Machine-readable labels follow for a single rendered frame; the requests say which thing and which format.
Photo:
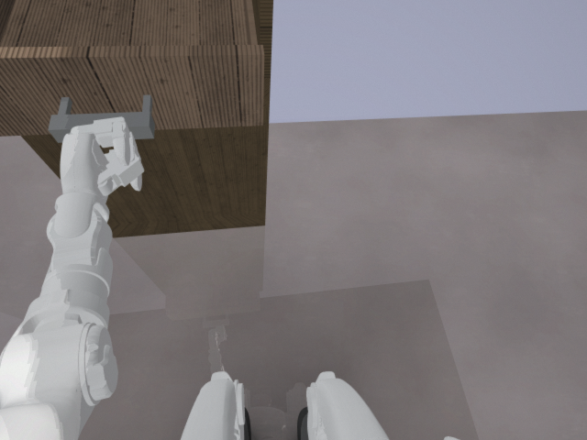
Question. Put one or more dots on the handle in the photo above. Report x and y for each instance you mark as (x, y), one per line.
(141, 124)

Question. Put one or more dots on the robot left forearm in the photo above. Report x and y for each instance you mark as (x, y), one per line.
(78, 280)

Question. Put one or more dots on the robot left upper arm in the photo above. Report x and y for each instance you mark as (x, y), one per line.
(51, 380)

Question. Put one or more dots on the robot left hand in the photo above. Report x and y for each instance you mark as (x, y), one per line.
(82, 160)

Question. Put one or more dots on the drawer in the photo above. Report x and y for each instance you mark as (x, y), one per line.
(198, 59)

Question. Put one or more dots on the robot left thigh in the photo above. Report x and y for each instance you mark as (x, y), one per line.
(218, 409)

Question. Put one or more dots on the cabinet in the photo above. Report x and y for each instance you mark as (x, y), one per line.
(194, 179)

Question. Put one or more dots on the robot right shin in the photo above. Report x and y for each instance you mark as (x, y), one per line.
(312, 434)

